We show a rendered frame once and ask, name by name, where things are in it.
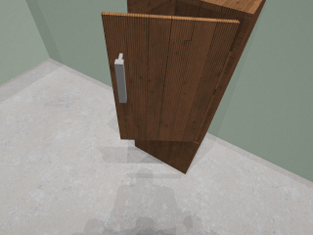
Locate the handle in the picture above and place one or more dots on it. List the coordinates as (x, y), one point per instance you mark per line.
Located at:
(120, 79)

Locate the cupboard door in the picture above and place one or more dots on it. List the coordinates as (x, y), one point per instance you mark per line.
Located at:
(172, 65)

